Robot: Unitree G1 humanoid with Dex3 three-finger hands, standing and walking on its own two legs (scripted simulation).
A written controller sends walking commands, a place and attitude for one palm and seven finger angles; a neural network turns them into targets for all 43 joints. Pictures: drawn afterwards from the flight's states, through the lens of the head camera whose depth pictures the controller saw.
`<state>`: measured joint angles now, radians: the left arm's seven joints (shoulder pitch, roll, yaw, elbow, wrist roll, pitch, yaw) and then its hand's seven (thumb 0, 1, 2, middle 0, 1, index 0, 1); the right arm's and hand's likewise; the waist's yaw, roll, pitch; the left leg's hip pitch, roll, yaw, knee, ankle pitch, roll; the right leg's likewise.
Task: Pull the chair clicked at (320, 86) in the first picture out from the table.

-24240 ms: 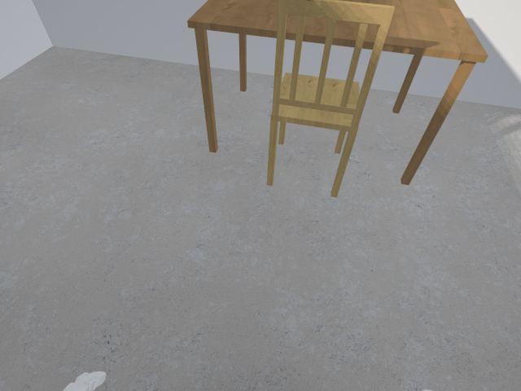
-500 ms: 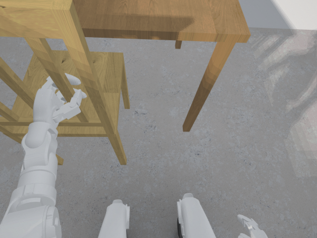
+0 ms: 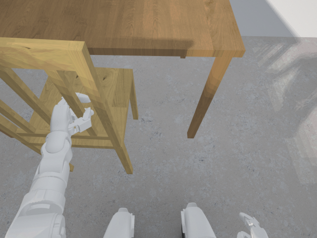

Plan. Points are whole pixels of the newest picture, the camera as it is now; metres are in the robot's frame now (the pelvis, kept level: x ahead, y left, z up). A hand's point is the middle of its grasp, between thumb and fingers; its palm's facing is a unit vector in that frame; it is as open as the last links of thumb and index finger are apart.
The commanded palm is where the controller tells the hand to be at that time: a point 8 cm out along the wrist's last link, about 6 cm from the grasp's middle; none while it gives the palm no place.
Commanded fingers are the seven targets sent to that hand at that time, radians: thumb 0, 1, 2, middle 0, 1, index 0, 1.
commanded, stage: step backward, pulling the chair out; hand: left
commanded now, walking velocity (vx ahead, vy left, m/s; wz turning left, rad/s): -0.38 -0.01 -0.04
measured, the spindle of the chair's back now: (38, 107) +0.45 +0.32 +0.01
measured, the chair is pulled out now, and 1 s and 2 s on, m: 0.03 0.19 0.34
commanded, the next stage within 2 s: none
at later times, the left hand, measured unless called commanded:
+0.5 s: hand (96, 142) +0.34 +0.15 +0.00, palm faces +0.12 -0.98 -0.14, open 5.2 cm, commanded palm +0.33 +0.21 +0.00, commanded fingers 0.00 0.90 0.90 -0.50 -1.45 -0.50 -1.45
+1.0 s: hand (110, 175) +0.26 +0.11 +0.00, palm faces +0.01 -0.98 -0.19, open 5.3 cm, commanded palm +0.27 +0.17 +0.00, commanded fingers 0.00 0.90 0.90 -0.50 -1.45 -0.50 -1.45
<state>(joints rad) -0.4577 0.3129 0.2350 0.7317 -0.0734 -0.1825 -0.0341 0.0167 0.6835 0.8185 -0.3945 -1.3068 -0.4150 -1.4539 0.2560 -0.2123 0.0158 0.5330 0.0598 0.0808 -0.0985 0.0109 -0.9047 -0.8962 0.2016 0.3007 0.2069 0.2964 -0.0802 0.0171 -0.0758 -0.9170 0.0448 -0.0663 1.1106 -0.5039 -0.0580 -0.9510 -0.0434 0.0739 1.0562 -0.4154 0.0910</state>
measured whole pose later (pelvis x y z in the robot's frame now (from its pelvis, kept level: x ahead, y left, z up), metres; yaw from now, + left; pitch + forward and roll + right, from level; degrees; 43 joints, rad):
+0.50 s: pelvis -0.03 +0.00 +0.04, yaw -3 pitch +8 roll -1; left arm -0.44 0.24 0.17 1.03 -0.07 -0.32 0.09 0.02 0.71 0.76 -0.31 -1.07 -0.47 -1.45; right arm 0.31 -0.21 0.00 0.65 0.05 0.07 -0.12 0.01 -0.90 -0.90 0.20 0.30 0.21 0.30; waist -0.08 0.00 0.01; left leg -0.62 0.08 -0.02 0.82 -0.33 -0.06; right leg -0.66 -0.04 0.04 0.75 -0.22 0.06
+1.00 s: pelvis -0.09 -0.01 +0.04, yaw -3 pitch +1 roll +1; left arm -0.43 0.17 0.05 1.09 -0.04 -0.32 0.11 -0.01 0.68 0.76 -0.32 -1.13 -0.46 -1.45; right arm 0.28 -0.22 0.02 0.70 0.05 -0.03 -0.13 0.01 -0.90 -0.90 0.20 0.30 0.21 0.30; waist -0.06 0.00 0.04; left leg -0.58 0.06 -0.01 0.81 -0.28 -0.05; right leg -0.64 -0.05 0.07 0.76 -0.16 0.05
